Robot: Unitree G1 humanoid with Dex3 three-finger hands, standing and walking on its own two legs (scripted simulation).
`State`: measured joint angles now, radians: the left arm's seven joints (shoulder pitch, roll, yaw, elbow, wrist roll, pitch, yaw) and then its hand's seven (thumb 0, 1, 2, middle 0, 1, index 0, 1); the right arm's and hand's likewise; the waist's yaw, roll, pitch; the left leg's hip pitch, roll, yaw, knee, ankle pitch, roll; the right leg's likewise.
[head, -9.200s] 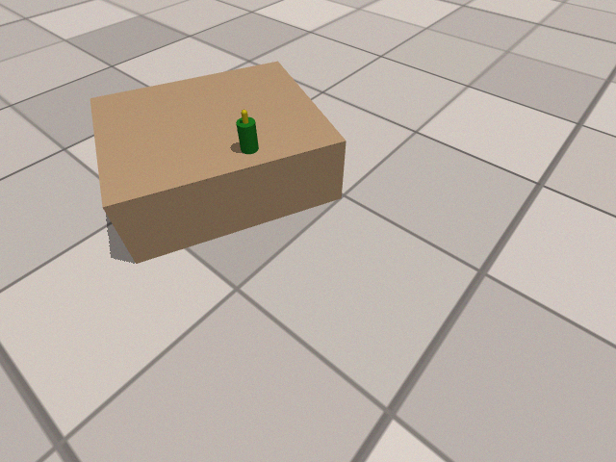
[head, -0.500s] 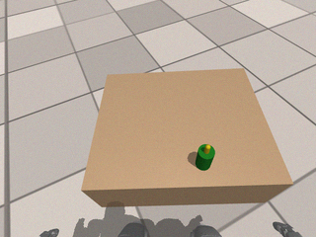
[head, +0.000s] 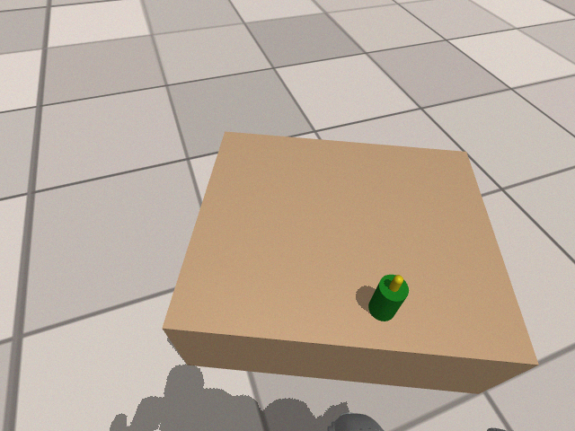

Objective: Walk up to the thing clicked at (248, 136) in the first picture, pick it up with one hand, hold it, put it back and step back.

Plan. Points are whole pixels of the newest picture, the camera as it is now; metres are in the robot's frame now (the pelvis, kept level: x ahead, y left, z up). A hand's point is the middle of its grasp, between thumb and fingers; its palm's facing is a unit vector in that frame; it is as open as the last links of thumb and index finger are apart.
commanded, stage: walk up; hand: right
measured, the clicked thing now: (390, 294) +0.47 -0.25 -0.34
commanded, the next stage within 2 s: stand in 1.44 s
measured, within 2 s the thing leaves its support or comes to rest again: neither
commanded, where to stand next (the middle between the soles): +0.07 +0.00 m, yaw -5 degrees
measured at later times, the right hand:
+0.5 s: hand out of the picture +0.07 -0.24 -0.13, palm faces +0.04 +0.95 -0.32, open 7.4 cm
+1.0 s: hand out of the picture +0.07 -0.25 -0.13, palm faces +0.09 +0.94 -0.33, open 7.4 cm
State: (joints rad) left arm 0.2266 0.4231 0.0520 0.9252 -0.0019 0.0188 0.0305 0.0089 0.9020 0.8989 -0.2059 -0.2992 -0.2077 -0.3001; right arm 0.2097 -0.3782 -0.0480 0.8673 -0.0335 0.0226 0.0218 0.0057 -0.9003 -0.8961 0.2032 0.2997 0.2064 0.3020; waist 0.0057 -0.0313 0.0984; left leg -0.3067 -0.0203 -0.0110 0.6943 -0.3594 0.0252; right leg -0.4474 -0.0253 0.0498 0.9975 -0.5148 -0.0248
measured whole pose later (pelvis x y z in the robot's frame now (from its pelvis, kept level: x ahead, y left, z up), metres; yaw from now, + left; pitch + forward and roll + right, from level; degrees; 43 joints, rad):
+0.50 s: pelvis +0.00 +0.01 +0.02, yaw -4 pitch -3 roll +0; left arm 0.12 0.38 0.00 1.03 0.01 -0.03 0.00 0.01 0.90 0.90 -0.21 -0.30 -0.21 -0.30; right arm 0.13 -0.35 -0.01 1.04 -0.01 0.00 0.02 0.01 -0.90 -0.90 0.20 0.30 0.21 0.30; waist 0.00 0.00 0.06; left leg -0.19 -0.01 0.03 0.51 -0.27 0.02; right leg -0.20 -0.02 0.04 0.50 -0.26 0.03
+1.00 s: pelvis +0.00 +0.01 +0.03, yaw -5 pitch -3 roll +0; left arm 0.11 0.35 -0.01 1.14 0.02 -0.02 0.00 0.01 0.90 0.90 -0.21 -0.30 -0.21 -0.30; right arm 0.09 -0.36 -0.03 1.12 -0.01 0.00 0.02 0.01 -0.90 -0.90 0.20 0.30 0.20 0.30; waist 0.00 0.01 0.05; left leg -0.11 0.00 0.06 0.37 -0.21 0.02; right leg -0.13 -0.02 0.06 0.37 -0.19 0.03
